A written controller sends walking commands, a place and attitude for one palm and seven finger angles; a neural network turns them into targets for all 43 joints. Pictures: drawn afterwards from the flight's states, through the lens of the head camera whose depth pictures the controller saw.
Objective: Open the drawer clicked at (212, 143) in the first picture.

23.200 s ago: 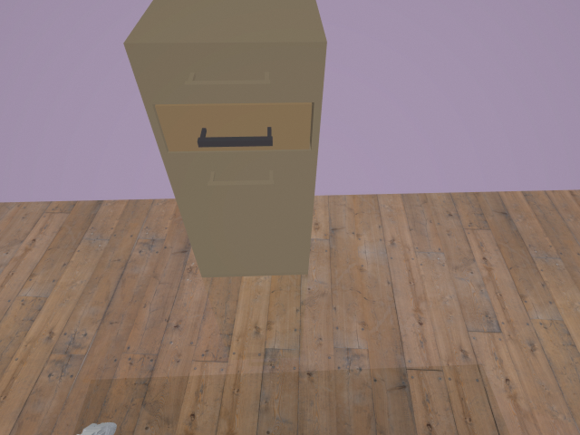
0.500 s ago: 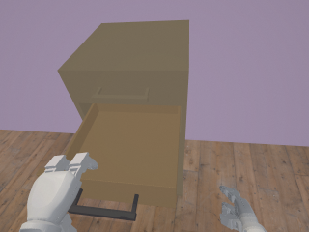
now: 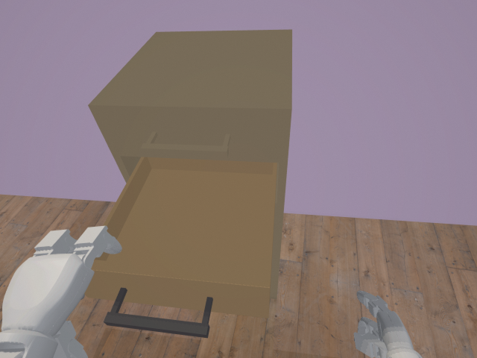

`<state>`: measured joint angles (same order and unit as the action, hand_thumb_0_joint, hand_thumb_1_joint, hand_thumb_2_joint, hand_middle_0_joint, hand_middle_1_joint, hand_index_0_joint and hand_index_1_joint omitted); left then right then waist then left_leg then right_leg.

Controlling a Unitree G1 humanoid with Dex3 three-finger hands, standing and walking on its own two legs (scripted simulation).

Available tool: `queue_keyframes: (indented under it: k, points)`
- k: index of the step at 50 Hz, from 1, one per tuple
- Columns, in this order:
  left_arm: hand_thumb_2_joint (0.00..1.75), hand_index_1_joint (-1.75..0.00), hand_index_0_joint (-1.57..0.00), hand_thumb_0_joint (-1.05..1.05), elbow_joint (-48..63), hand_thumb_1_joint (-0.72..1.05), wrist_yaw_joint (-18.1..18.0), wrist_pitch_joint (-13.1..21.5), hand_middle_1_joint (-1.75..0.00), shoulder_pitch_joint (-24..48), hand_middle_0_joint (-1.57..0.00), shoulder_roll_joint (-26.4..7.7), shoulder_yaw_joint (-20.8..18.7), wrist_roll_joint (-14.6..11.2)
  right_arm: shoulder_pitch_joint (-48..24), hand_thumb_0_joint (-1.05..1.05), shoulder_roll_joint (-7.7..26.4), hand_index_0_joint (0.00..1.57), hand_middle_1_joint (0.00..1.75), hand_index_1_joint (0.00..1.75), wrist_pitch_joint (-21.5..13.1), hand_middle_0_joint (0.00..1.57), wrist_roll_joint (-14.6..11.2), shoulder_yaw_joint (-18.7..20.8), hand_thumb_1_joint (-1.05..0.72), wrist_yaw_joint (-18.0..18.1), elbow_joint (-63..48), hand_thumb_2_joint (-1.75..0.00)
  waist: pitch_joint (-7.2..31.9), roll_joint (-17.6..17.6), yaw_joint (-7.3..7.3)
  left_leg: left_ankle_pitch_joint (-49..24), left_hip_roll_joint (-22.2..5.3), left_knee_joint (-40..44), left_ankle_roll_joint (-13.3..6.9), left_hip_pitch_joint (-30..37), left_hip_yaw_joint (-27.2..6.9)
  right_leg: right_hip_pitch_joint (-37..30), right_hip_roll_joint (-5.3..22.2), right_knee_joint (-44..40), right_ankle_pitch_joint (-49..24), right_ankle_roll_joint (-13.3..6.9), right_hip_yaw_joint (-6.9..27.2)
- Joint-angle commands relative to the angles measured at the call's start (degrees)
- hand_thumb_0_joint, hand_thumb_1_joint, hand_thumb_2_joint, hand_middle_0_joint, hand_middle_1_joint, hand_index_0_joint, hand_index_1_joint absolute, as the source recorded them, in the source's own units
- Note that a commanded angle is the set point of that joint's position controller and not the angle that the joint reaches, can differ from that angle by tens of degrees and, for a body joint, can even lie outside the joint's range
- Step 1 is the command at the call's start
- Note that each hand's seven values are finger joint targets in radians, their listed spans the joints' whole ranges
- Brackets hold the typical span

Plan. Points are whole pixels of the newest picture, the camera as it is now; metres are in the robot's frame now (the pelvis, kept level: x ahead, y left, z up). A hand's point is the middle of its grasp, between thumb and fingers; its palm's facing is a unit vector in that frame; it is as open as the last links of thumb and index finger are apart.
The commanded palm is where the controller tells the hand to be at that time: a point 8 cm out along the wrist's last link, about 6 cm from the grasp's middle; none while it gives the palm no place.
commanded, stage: draw the hand back to the body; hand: left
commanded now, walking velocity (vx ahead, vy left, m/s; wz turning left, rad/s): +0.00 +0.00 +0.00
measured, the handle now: (160, 312) +0.20 +0.19 -0.06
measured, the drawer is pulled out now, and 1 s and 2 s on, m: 0.30 0.30 0.30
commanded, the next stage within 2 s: step back with the hand held close in 0.98 s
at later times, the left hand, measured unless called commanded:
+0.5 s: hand (89, 257) +0.19 +0.23 +0.16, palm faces +0.37 -0.84 -0.39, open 11.1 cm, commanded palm +0.13 +0.27 +0.17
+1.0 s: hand (83, 257) +0.18 +0.23 +0.16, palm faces +0.42 -0.81 -0.40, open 7.6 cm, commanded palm +0.13 +0.27 +0.18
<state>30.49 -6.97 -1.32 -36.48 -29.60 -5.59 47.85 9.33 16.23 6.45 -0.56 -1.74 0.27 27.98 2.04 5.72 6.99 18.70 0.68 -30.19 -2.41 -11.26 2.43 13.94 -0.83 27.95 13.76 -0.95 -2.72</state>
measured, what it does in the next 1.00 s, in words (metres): stands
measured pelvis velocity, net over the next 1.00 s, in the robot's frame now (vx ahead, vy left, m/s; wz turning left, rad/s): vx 0.01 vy -0.01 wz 0.04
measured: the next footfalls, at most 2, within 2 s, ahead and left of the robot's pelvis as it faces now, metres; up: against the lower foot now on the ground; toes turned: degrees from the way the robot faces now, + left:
none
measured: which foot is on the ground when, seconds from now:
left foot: down 0.00-1.00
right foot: down 0.00-1.00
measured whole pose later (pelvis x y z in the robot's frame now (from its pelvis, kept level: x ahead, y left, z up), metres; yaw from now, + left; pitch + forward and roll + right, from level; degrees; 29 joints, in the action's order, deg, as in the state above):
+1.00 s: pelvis +0.01 -0.01 +0.01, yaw +2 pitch -4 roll -1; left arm 27.0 -5.6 4.9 -30.5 -18.4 -15.8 -2.9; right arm 9.7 12.1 -6.0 -0.1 -1.7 4.0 35.7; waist -1.6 3.9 3.9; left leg 15.8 0.9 -22.6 -1.4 -2.9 -0.1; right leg 5.0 -0.8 20.9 12.1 -1.7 -5.1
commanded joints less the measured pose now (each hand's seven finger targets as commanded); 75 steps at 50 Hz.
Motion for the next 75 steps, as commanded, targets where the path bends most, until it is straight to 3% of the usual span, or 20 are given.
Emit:
queue_keyframes:
  k: [1,2,3,5,6,10,16,20,25,30,33,35,39,42,54,55,57,62,70,75]
  points:
    - [0.33,-1.15,-0.29,0.0,1.4,-0.43,-1.31,5.57,-1.15,-2.11,-0.29,6.8,-7.29,-42.44,-4.9,0.0,0.7,0.2,0.3,0.3,-11.17,0.2,-0.85,2.01,-0.9,2.74,-7.79,-0.9,-0.64,-9.6,-4.65,-11.45,-4.87,6.55,-0.34,5.51,-5.51,-3.45,1.75,-4.23,-1.91,-1.08,-0.62]
    - [0.34,-1.13,-0.29,0.0,8.02,-0.4,-0.9,7.1,-1.13,-0.92,-0.29,7.04,-6.8,-46.2,-5.81,0.0,0.86,0.2,0.3,0.3,-11.9,0.2,-0.58,1.87,-0.9,3.89,-7.79,-0.9,-0.85,-9.74,-4.08,-13.0,-4.73,8.11,0.11,4.99,-5.8,-4.98,2.33,-5.48,-2.83,-0.76,-1.27]
    - [0.36,-1.11,-0.29,0.0,13.84,-0.36,-1.34,8.72,-1.11,4.68,-0.29,3.51,-8.47,-46.76,-5.94,0.0,1.56,0.2,0.3,0.3,-13.64,0.2,-0.23,1.78,-0.9,4.66,-7.68,-0.9,2.18,-6.76,-3.99,-13.92,-4.21,8.35,0.15,5.61,-5.36,-7.05,2.98,-5.72,-4.45,-0.65,-0.58]
    - [0.39,-1.07,-0.29,0.0,15.05,-0.29,-2.31,9.66,-1.07,7.49,-0.29,0.55,-11.57,-47.37,-6.01,0.0,1.6,0.2,0.3,0.3,-16.25,0.2,0.64,1.39,-0.9,5.36,-5.31,-0.9,1.31,-0.89,-3.49,-14.2,-3.42,8.59,0.69,5.46,-5.06,-7.44,3.08,-7.0,-4.88,-1.11,0.12]
    - [0.4,-1.04,-0.28,0.0,15.04,-0.26,-2.21,10.15,-1.04,7.79,-0.28,2.66,-9.89,-47.38,-4.86,0.0,0.91,0.2,0.3,0.3,-17.33,0.2,0.81,0.87,-0.9,5.26,-4.87,-0.9,0.52,1.67,-3.71,-15.43,-3.17,9.03,1.11,5.03,-5.07,-7.58,3.41,-7.01,-5.24,-1.4,-0.23]
    - [0.47,-0.95,-0.27,0.0,12.08,-0.12,-1.51,10.54,-0.95,9.22,-0.27,3.04,-11.14,-48.38,-6.31,0.0,1.06,0.2,0.3,0.3,-18.91,0.2,0.92,1.1,-0.9,4.76,-3.33,-0.9,-4.18,-0.16,-3.34,-14.47,-3.18,10.28,1.66,3.3,-5.54,-7.31,2.97,-8.84,-4.72,-1.91,-0.42]
    - [0.55,-0.82,-0.26,0.0,9.65,0.09,0.21,10.88,-0.82,6.68,-0.26,5.46,-11.31,-49.83,-6.54,0.0,1.06,0.2,0.3,0.3,-18.64,0.2,0.85,1.66,-0.9,3.64,-2.65,-0.9,-1.12,-2.39,-3.31,-19.53,-3.42,9.99,2.02,4.22,-5.16,-9.79,2.86,-7.76,-10.12,-1.66,-0.58]
    - [0.62,-0.73,-0.25,0.0,11.38,0.23,0.41,10.89,-0.73,7.33,-0.25,3.67,-13.53,-50.05,-6.91,0.0,1.48,0.2,0.3,0.3,-17.95,0.2,0.76,2.23,-0.9,3.63,-2.67,-0.9,1.57,-2.1,-3.25,-21.74,-3.26,9.56,2.03,5.01,-4.91,-11.09,2.81,-7.74,-12.4,-1.56,-0.18]
    - [0.69,-0.62,-0.24,0.0,10.88,0.41,0.07,10.52,-0.62,8.34,-0.24,2.4,-15.5,-50.3,-7.06,0.0,1.64,0.2,0.3,0.3,-17.34,0.2,0.72,2.43,-0.9,3.89,-2.39,-0.9,0.97,-3.79,-3.3,-21.65,-3.15,9.8,2.01,5.33,-5.16,-10.63,2.66,-8.47,-12.68,-1.45,-0.07]
    - [0.76,-0.5,-0.22,0.0,11.9,0.58,-0.17,10.44,-0.5,10.42,-0.22,1.6,-16.39,-50.33,-6.99,0.0,1.88,0.2,0.3,0.3,-17.08,0.2,0.6,2.5,-0.9,4.11,-2.3,-0.9,1.45,0.8,-3.39,-21.9,-2.85,9.9,2.11,6.62,-4.86,-10.53,2.92,-9.0,-12.64,-1.49,0.32]
    - [0.81,-0.43,-0.22,0.0,9.61,0.69,-0.29,10.12,-0.43,9.27,-0.22,1.85,-16.82,-50.64,-6.67,0.0,1.76,0.2,0.3,0.3,-16.73,0.2,0.55,2.62,-0.9,4.11,-2.08,-0.9,1.54,-3.58,-3.26,-22.31,-3.15,10.03,1.92,6.69,-4.98,-10.95,2.87,-8.75,-13.28,-1.26,-0.15]
    - [0.84,-0.39,-0.21,0.0,9.19,0.76,-0.18,9.95,-0.39,9.85,-0.21,1.78,-17.07,-50.56,-7.27,0.0,1.93,0.2,0.3,0.3,-16.65,0.2,0.64,2.65,-0.9,4.1,-1.76,-0.9,0.67,-1.55,-3.27,-21.92,-2.84,10.07,1.85,6.57,-4.72,-10.52,2.89,-9.45,-13.25,-1.38,0.31]
    - [0.9,-0.3,-0.2,0.0,8.92,0.9,0.02,9.88,-0.3,9.63,-0.2,2.36,-16.09,-50.69,-7.09,0.0,1.9,0.2,0.3,0.3,-16.21,0.2,0.51,2.75,-0.9,3.94,-2.02,-0.9,1.29,-3.56,-3.46,-22.09,-2.94,9.94,1.54,6.69,-4.58,-10.98,3.05,-9.07,-14.17,-1.06,0.16]
    - [0.9,-0.3,-0.2,0.0,9.22,0.9,-0.05,9.86,-0.3,9.76,-0.2,1.92,-16.44,-50.6,-7.19,0.0,1.75,0.2,0.3,0.3,-16.27,0.2,0.57,2.58,-0.9,3.95,-1.91,-0.9,1.34,-1.0,-3.35,-21.62,-2.73,10.09,1.61,6.8,-4.53,-11.03,3.08,-9.3,-13.54,-1.23,0.32]
    - [0.9,-0.3,-0.2,0.0,7.83,0.9,-0.12,9.84,-0.3,9.51,-0.2,1.74,-16.91,-50.87,-7.62,0.0,1.35,0.2,0.3,0.3,-15.91,0.2,0.46,2.61,-0.9,4.26,-1.88,-0.9,0.52,-4.13,-3.34,-18.28,-2.64,10.38,1.08,6.44,-4.37,-10.2,3.03,-10.39,-11.08,-0.87,0.7]
    - [0.9,-0.3,-0.2,0.0,13.22,0.9,-0.73,13.23,-0.3,19.78,-0.2,-6.32,-25.37,-51.41,-5.94,0.0,1.58,0.2,0.3,0.3,-14.89,0.2,-0.8,1.42,-0.9,4.12,-5.67,-0.9,-7.62,-0.11,-5.77,-12.16,-2.77,9.94,0.56,1.42,-5.87,-2.67,5.71,-13.5,-10.82,-1.08,6.24]
    - [0.9,-0.3,-0.2,0.0,6.84,0.9,0.01,13.46,-0.3,8.14,-0.2,1.15,-20.11,-50.65,-5.77,0.0,1.07,0.2,0.3,0.3,-13.67,0.2,-0.01,2.51,-0.9,4.31,-3.4,-0.9,-4.15,-8.04,-6.19,-11.24,-3.22,7.34,0.01,3.04,-6.54,-0.95,7.3,-13.6,-9.55,-0.67,6.44]
    - [0.9,-0.3,-0.2,0.0,12.59,0.9,-0.16,14.58,-0.3,0.83,-0.2,1.01,-20.12,-50.17,-6.16,0.0,2.32,0.2,0.3,0.3,-12.62,0.2,0.24,3.69,-0.9,4.36,-4.9,-0.9,6.4,-2.05,-6.16,-19.46,-4.15,6.41,-0.1,2.53,-6.31,-5.97,8.05,-7.23,-17.08,-0.81,5.07]
    - [0.9,-0.3,-0.2,0.0,13.87,0.9,-1.37,15.08,-0.3,-2.89,-0.2,-1.62,-23.54,-50.65,-6.62,0.0,2.2,0.2,0.3,0.3,-11.1,0.2,-0.43,5.3,-0.9,5.09,-5.68,-0.9,7.84,-4.73,-6.85,-25.45,-5.2,4.11,0.48,-1.45,-8.21,-5.5,8.25,-2.93,-21.77,-1.38,4.54]
    - [0.9,-0.3,-0.2,0.0,15.44,0.9,-1.83,15.21,-0.3,-2.61,-0.2,-1.52,-23.03,-50.49,-6.36,0.0,2.64,0.2,0.3,0.3,-11.63,0.2,-0.45,5.42,-0.9,5.09,-5.88,-0.9,5.79,-3.54,-6.72,-18.5,-6.35,6.0,-0.21,-5.61,-10.38,-3.44,7.38,-1.84,-13.51,-1.18,4.62]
